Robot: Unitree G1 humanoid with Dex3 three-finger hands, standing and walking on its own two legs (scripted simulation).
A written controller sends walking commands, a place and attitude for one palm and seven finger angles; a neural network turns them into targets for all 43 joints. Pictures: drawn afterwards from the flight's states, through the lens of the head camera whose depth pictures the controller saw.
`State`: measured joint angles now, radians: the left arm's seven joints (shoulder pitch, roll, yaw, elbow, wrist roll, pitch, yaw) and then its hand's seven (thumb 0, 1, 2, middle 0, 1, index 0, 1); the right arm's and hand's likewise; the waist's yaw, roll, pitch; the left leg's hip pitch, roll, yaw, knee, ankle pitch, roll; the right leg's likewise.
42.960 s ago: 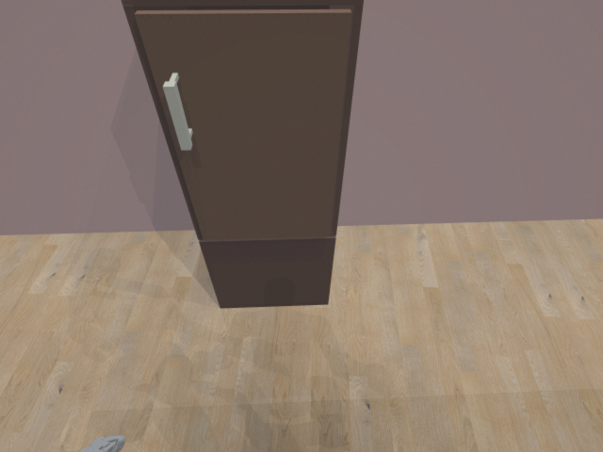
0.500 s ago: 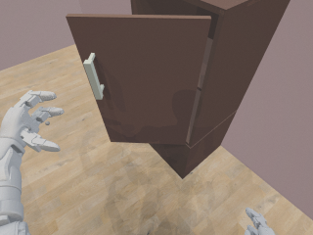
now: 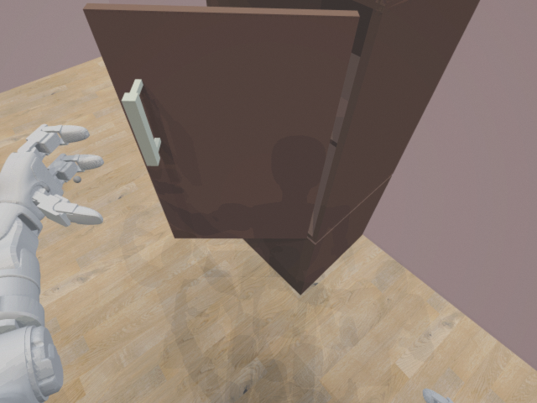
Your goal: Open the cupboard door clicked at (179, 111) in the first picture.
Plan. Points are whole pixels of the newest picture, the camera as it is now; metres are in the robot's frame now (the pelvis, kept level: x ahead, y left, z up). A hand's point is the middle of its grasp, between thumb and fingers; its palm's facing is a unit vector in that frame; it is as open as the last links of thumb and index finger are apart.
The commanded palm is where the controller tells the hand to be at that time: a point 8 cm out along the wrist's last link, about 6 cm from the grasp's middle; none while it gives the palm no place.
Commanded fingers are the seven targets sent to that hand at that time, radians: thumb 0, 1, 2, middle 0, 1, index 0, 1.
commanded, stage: move the hooked fingers beside the handle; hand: left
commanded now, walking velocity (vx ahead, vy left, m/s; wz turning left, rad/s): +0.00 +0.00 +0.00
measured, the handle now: (145, 124) +0.53 +0.21 +0.10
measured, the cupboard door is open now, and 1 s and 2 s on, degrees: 47 47 47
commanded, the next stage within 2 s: slide the fingers in behind the handle in 1.48 s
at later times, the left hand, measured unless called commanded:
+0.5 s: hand (99, 147) +0.46 +0.26 +0.12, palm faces +0.01 -1.00 +0.02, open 14.0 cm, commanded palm +0.45 +0.31 +0.11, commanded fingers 0.00 -0.50 0.30 -0.30 -1.20 -0.30 -1.20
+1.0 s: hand (101, 145) +0.48 +0.27 +0.10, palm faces +0.01 -1.00 +0.01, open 14.0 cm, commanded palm +0.46 +0.31 +0.10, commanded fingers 0.00 -0.50 0.30 -0.30 -1.20 -0.30 -1.20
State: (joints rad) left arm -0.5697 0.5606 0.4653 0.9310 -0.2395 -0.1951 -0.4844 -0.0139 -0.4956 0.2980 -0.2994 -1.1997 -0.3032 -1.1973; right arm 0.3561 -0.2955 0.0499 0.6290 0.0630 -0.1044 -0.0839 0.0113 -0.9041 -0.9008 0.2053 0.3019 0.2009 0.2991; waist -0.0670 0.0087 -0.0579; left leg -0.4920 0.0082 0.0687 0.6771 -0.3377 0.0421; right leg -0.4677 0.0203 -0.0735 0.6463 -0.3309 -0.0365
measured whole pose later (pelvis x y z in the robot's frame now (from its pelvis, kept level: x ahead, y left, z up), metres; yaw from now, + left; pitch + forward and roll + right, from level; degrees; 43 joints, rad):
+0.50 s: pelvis +0.00 +0.02 -0.01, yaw +0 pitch +12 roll -2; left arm -0.82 0.57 0.43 1.12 -0.17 -0.29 -0.41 -0.01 -0.50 0.30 -0.30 -1.20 -0.30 -1.20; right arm 0.39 -0.29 0.05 0.66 0.03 -0.02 -0.06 0.01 -0.90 -0.90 0.21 0.30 0.20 0.30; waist -0.11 0.01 -0.06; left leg -0.60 0.00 0.07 0.73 -0.35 0.06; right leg -0.56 0.01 -0.07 0.68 -0.33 -0.01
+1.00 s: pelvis +0.00 +0.01 -0.01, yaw -1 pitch +15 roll -2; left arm -0.83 0.67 0.49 1.18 -0.15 -0.28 -0.45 -0.01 -0.50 0.30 -0.30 -1.20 -0.30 -1.20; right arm 0.45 -0.30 0.05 0.62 0.03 0.07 -0.06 0.01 -0.90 -0.90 0.21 0.30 0.20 0.30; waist -0.14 0.01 -0.08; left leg -0.65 0.03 0.08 0.76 -0.37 0.06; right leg -0.62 0.03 -0.06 0.69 -0.34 -0.02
